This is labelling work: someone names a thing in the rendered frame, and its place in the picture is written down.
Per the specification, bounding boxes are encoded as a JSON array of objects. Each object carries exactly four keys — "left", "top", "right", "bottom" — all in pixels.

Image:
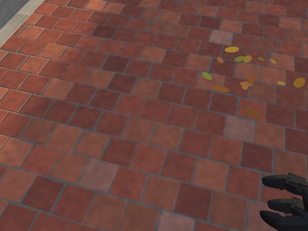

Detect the right robot hand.
[{"left": 259, "top": 172, "right": 308, "bottom": 231}]

